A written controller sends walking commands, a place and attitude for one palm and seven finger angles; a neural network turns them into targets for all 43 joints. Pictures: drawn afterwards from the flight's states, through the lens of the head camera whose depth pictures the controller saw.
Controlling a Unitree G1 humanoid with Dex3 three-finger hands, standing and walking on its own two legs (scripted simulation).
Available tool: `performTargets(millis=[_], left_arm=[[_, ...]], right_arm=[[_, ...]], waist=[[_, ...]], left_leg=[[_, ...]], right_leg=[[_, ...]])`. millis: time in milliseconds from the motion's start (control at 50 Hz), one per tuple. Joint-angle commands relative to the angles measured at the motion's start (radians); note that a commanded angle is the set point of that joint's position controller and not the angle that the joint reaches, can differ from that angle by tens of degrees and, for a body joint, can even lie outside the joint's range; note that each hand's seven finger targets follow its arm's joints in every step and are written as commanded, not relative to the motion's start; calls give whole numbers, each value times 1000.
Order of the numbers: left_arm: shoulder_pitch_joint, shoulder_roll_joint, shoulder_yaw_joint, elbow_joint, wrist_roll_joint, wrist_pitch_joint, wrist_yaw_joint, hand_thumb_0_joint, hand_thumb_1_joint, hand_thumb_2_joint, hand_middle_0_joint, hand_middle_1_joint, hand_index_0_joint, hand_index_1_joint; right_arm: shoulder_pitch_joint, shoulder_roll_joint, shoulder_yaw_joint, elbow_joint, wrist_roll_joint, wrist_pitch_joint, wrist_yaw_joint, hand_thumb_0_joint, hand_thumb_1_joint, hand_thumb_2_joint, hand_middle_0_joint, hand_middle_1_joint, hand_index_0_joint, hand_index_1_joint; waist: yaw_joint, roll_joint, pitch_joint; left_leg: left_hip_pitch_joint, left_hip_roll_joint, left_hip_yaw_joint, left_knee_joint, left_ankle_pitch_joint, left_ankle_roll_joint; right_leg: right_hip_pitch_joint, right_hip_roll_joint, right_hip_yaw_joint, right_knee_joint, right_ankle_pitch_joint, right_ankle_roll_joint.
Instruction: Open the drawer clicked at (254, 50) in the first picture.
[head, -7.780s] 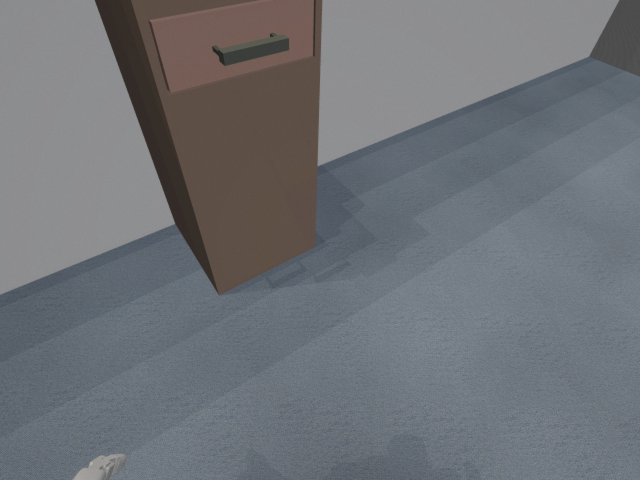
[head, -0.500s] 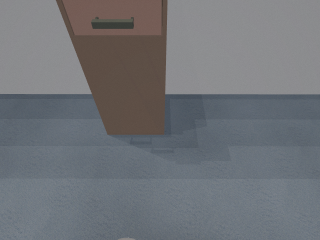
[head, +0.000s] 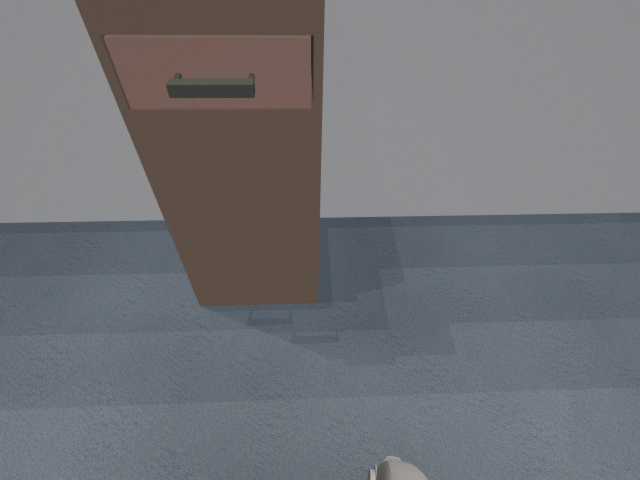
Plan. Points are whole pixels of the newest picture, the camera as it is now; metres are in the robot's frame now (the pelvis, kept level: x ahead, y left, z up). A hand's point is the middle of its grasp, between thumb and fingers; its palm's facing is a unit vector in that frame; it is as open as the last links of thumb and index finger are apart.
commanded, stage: take the last steps up to it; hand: left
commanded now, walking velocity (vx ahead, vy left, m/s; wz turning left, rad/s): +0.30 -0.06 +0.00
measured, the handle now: (213, 82) +0.79 +0.23 +0.10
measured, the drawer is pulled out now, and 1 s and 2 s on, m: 0.00 0.00 0.00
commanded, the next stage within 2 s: come to a stop and stand still in 0.64 s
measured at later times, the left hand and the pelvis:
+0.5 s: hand out of the picture +0.12 +0.09 -0.16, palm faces +0.12 -0.97 -0.19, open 7.3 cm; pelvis +0.16 -0.08 +0.01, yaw +2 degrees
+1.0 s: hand (233, 397) +0.28 +0.15 -0.18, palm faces +0.11 -0.97 -0.20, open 7.4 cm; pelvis +0.28 -0.03 +0.00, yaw +2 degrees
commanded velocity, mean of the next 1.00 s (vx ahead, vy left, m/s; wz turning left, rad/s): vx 0.08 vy -0.03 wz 0.05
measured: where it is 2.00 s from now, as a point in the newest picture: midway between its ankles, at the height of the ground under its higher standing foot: outside the picture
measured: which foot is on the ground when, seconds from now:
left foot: down 0.00-0.12, up 0.14-0.74, down 0.76-1.00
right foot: up 0.00-0.08, down 0.10-0.76, up 0.78-1.00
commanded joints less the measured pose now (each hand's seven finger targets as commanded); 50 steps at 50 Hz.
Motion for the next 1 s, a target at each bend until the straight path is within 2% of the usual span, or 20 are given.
performTargets(millis=[0, 40, 60, 80, 100, 120, 140, 180, 240, 280, 480, 620, 680, 700, 720, 740, 760, 800, 840, 980], left_arm=[[-143, 29, 4, -118, -4, -54, -5, 0, 900, 900, -200, -300, -200, -300], [-21, 43, 16, -81, -3, -64, -4, 0, 900, 900, -200, -300, -200, -300], [124, 70, 23, -34, 1, -75, -1, 0, 900, 900, -200, -300, -200, -300], [268, 142, 41, 15, 10, -91, 8, 0, 900, 900, -200, -300, -200, -300], [367, 250, 67, 36, 6, -97, 23, 0, 900, 900, -200, -300, -200, -300], [362, 258, 62, 32, -13, -90, 30, 0, 900, 900, -200, -300, -200, -300], [253, 219, 56, 13, -11, -92, 30, 0, 900, 900, -200, -300, -200, -300], [102, 123, 26, -27, -9, -94, 34, 0, 900, 900, -200, -300, -200, -300], [84, 40, -3, -20, -4, -109, 35, 0, 900, 900, -200, -300, -200, -300], [129, 15, -2, -8, 1, -115, 39, 0, 900, 900, -200, -300, -200, -300], [274, 32, -14, 51, 2, -136, 46, 0, 900, 900, -200, -300, -200, -300], [339, 49, -10, 91, 10, -117, 54, 0, 900, 900, -200, -300, -200, -300], [325, 51, -8, 97, 4, -109, 54, 0, 900, 900, -200, -300, -200, -300], [306, 51, -8, 94, 1, -107, 54, 0, 900, 900, -200, -300, -200, -300], [308, 26, -14, 77, -7, -106, 53, 0, 900, 900, -200, -300, -200, -300], [340, -35, -32, 65, -22, -107, 54, 0, 900, 900, -200, -300, -200, -300], [329, -27, -30, 66, -17, -99, 67, 0, 900, 900, -200, -300, -200, -300], [290, -54, -34, 79, -18, -70, 75, 0, 900, 900, -200, -300, -200, -300], [270, -47, -29, 83, -10, -45, 74, 0, 900, 900, -200, -300, -200, -300], [193, 24, 22, -17, 4, 25, 61, 0, 900, 900, -200, -300, -200, -300]], right_arm=[[44, -184, -36, -18, -9, -12, -9, 0, -900, -900, 200, 300, 200, 300], [15, -193, -38, -16, -6, -10, -8, 0, -900, -900, 200, 300, 200, 300], [6, -195, -38, -12, 0, -11, -5, 0, -900, -900, 200, 300, 200, 300], [18, -166, -37, -16, 10, -15, 5, 0, -900, -900, 200, 300, 200, 300], [68, -93, -25, -43, 19, -15, 12, 0, -900, -900, 200, 300, 200, 300], [2, -127, -28, -67, 22, -6, 11, 0, -900, -900, 200, 300, 200, 300], [-28, -121, -36, -57, 21, -5, 16, 0, -900, -900, 200, 300, 200, 300], [-75, -91, -40, -53, 9, 5, 22, 0, -900, -900, 200, 300, 200, 300], [-8, -50, -35, -21, -2, 34, 28, 0, -900, -900, 200, 300, 200, 300], [-22, -52, -39, -29, -7, 43, 29, 0, -900, -900, 200, 300, 200, 300], [-270, -77, -33, -118, 1, 39, 46, 0, -900, -900, 200, 300, 200, 300], [-381, -55, -15, -149, 8, 19, 49, 0, -900, -900, 200, 300, 200, 300], [-278, -63, -13, -116, 5, 7, 33, 0, -900, -900, 200, 300, 200, 300], [-167, -89, -20, -82, 2, 0, 27, 0, -900, -900, 200, 300, 200, 300], [-46, -157, -32, -52, -6, -10, 16, 0, -900, -900, 200, 300, 200, 300], [32, -223, -43, -31, -3, -11, 5, 0, -900, -900, 200, 300, 200, 300], [-2, -211, -29, -29, 17, 5, -6, 0, -900, -900, 200, 300, 200, 300], [-179, -139, -4, -58, 21, 3, -25, 0, -900, -900, 200, 300, 200, 300], [-239, -116, 3, -64, 19, 13, -28, 0, -900, -900, 200, 300, 200, 300], [-276, -190, -47, -107, 8, 51, -34, 0, -900, -900, 200, 300, 200, 300]], waist=[[-17, 168, 114], [46, 122, 62], [111, 72, -21], [166, -55, -124], [170, -339, -232], [172, -230, -201], [138, -200, -122], [70, -15, 17], [14, -34, 41], [15, -71, 48], [53, -30, 73], [90, -67, 71], [40, -82, 2], [-7, -69, -54], [-48, 36, -149], [-43, 223, -251], [-12, 140, -247], [43, 68, -91], [56, 94, -6], [58, 142, -63]], left_leg=[[-107, 306, -162, -40, 423, 141], [-171, 277, -114, 78, 491, 117], [-196, 228, -69, 240, 505, 84], [-351, 160, -16, 484, 360, 42], [-577, 7, 29, 804, -216, -2], [-614, 41, -79, 951, -266, 22], [-624, 88, -100, 1014, -163, 29], [-615, 138, -94, 1003, -12, 19], [-553, 141, -68, 929, 102, -7], [-585, 145, -56, 893, 125, -22], [-736, 151, -38, 639, 165, -44], [-582, 89, 32, 397, 77, 1], [-386, 14, 87, 257, 114, 27], [-227, 14, 81, 188, 215, 40], [9, 148, -50, 188, 490, 88], [217, 397, -328, 202, 1013, 216], [111, 444, -301, 160, 1169, 260], [-110, 395, -193, 91, 1087, 214], [-216, 344, -139, 43, 1013, 172], [-217, 360, -102, 68, 874, 183]], right_leg=[[27, 18, -22, -185, -34, -29], [233, 63, -51, -275, 11, -50], [406, 79, -55, -349, 61, -58], [643, -41, 84, -396, 29, -102], [801, -323, 496, -524, 70, -194], [701, -356, 570, -613, 8, -229], [573, -320, 534, -658, -151, -215], [344, -257, 374, -686, -184, -189], [237, -161, 156, -714, -7, -136], [251, -151, 135, -725, 49, -145], [467, -177, 112, -698, 336, -195], [524, -189, 65, -596, 586, -205], [527, -136, 6, -429, 774, -168], [472, -109, -21, -289, 739, -142], [314, -38, -65, -83, 510, -97], [76, 80, -87, 168, -202, -53], [112, 62, 25, 233, -400, -61], [148, 0, 82, 139, -325, -29], [198, -10, 81, 49, -257, -14], [101, 46, 97, 207, -184, -14]])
